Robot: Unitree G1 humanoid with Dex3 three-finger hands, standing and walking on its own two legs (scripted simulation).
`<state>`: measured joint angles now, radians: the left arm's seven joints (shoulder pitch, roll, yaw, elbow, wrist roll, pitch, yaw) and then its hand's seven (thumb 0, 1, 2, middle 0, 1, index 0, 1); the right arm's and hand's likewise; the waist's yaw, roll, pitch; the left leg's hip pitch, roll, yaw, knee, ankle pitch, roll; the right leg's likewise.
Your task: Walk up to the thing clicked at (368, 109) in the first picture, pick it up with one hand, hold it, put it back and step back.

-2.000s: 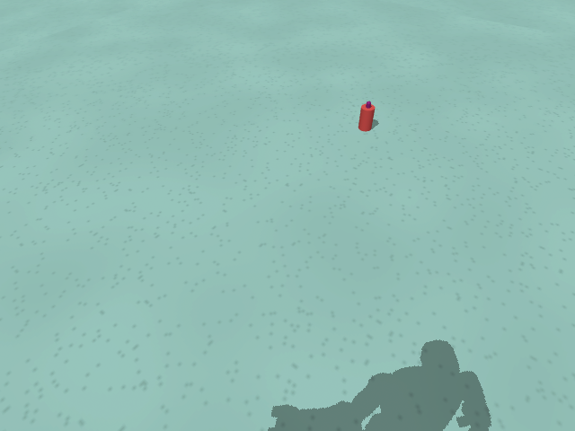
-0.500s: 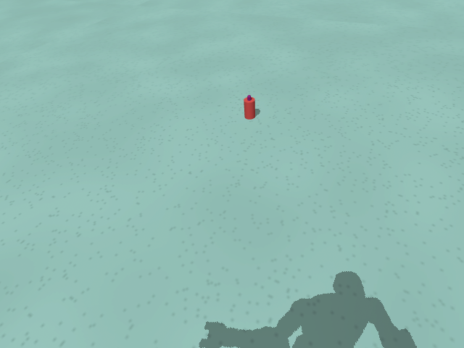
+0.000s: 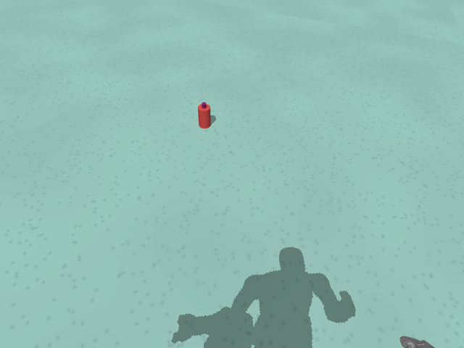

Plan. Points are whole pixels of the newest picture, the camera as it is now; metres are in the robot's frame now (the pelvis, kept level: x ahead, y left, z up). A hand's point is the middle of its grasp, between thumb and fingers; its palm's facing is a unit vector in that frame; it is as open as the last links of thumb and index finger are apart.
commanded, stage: walk up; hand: left
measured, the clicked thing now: (204, 114) +1.64 +0.16 -0.67
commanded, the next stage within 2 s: none
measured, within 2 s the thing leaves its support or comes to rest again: neither
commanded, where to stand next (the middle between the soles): +1.27 -0.03 m, yaw -2 degrees
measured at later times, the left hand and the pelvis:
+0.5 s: hand (146, 241) +0.38 +0.20 -0.11, palm faces -0.06 -0.92 -0.38, open 7.4 cm; pelvis +0.27 -0.06 +0.01, yaw -3 degrees
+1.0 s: hand (142, 176) +0.60 +0.26 -0.14, palm faces -0.10 -0.94 -0.33, open 7.4 cm; pelvis +0.53 -0.01 +0.01, yaw -3 degrees
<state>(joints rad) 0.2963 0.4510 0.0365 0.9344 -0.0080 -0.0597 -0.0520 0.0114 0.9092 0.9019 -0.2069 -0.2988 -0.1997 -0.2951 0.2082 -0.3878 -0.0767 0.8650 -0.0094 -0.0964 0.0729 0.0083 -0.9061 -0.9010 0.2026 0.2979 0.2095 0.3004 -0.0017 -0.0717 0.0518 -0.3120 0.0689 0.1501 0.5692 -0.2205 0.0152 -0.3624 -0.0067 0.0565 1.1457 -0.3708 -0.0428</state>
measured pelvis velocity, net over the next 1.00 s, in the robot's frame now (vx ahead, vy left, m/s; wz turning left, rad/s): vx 0.53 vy -0.01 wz -0.06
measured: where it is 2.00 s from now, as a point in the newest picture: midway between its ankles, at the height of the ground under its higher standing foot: (237, 200)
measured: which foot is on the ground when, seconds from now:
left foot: down 0.00-0.32, up 0.34-0.72, down 0.74-1.00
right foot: up 0.00-0.28, down 0.30-0.76, up 0.78-1.00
